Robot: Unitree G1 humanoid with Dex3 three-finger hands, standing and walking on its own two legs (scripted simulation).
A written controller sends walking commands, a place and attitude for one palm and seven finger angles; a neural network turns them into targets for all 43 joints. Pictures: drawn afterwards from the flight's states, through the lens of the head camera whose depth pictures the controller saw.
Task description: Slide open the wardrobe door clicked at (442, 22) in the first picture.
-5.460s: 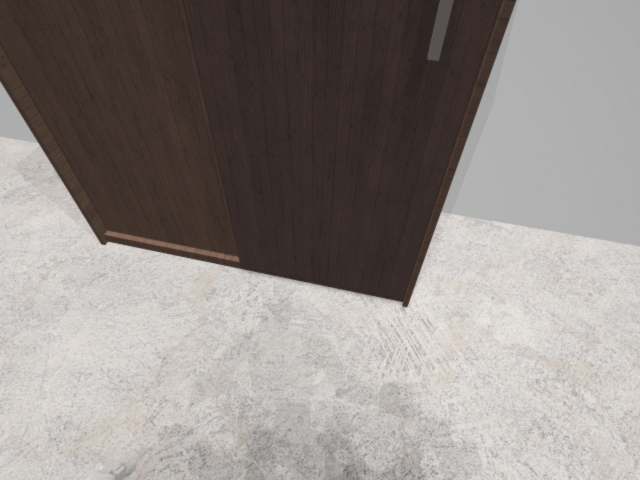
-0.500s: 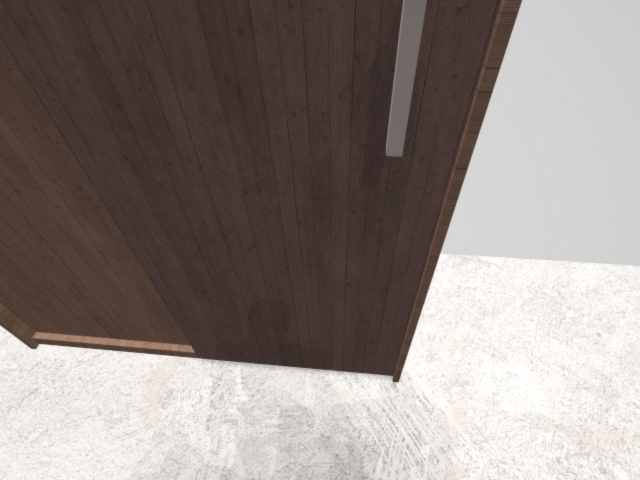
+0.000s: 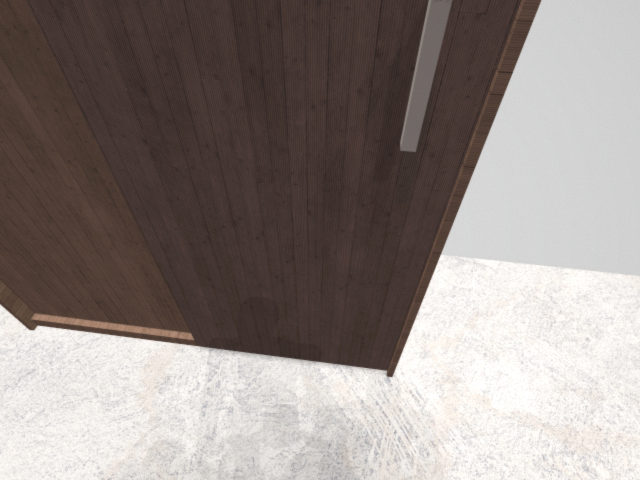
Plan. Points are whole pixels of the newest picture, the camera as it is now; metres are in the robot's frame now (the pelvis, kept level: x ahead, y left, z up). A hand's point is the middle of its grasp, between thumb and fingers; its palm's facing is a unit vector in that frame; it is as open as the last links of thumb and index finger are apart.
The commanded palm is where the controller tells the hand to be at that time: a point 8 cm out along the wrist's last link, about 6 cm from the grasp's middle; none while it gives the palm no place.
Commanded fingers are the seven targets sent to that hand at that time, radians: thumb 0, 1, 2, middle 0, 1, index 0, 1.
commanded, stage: come to a stop and stand still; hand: right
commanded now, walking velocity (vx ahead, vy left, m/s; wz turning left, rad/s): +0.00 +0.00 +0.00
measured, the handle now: (421, 74) +0.55 -0.09 +0.25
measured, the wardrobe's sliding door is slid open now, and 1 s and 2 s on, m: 0.00 0.00 0.00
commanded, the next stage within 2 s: look again from close up in 0.30 s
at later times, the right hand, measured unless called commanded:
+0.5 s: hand out of the picture -0.04 -0.14 -0.18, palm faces +0.04 +0.98 -0.17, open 7.4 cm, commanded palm none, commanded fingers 0.00 -0.90 -0.90 0.20 0.30 0.20 0.30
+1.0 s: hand out of the picture +0.02 -0.16 -0.18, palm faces +0.03 +0.97 -0.22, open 7.4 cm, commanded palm none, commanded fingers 0.00 -0.90 -0.90 0.20 0.30 0.20 0.30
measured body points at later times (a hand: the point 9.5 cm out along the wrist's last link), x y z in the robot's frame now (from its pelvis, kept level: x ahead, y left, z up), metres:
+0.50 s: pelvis -0.01 +0.02 -0.01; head +0.01 +0.02 +0.44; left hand -0.01 +0.24 -0.17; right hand -0.04 -0.19 -0.17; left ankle -0.05 +0.15 -0.74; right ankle +0.01 -0.10 -0.74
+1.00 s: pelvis -0.01 +0.02 -0.01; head +0.00 +0.02 +0.44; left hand +0.02 +0.26 -0.16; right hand +0.01 -0.22 -0.16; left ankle -0.05 +0.15 -0.74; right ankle +0.01 -0.10 -0.74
